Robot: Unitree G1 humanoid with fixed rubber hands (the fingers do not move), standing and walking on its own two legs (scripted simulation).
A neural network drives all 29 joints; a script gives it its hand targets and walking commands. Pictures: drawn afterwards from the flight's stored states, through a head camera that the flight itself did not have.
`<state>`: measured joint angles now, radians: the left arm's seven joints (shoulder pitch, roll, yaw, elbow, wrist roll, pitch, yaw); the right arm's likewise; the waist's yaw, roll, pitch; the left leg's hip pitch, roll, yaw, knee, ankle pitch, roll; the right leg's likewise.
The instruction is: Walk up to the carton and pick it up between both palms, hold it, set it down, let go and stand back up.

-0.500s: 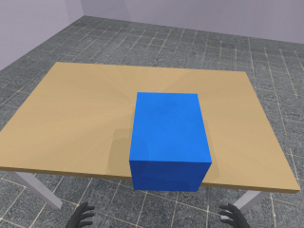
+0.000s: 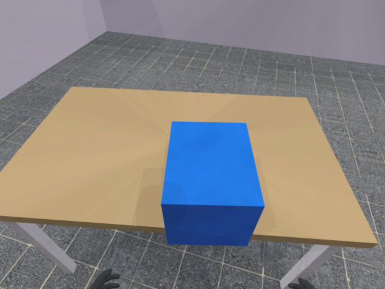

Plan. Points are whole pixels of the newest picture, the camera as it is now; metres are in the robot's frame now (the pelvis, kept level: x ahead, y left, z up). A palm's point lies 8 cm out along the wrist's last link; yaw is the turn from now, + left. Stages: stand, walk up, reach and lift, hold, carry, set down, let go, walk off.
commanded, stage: stand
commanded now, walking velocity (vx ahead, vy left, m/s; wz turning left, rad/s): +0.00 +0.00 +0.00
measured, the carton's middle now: (208, 181) +0.42 -0.01 -0.04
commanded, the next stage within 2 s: none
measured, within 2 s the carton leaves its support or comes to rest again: neither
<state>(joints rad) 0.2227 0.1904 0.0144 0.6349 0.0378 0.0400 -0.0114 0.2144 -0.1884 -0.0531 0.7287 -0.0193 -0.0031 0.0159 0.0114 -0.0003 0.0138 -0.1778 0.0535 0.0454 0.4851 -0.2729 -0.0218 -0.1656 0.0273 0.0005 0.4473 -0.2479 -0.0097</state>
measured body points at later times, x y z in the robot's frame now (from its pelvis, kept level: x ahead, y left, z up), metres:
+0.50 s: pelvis +0.00 +0.01 +0.00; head -0.01 +0.02 +0.45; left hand +0.01 +0.24 -0.15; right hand +0.00 -0.22 -0.15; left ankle -0.01 +0.13 -0.74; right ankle +0.00 -0.11 -0.74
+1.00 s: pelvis +0.00 +0.03 +0.00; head -0.02 +0.03 +0.45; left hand -0.04 +0.22 -0.16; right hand -0.05 -0.17 -0.16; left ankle -0.01 +0.13 -0.74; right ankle +0.00 -0.11 -0.74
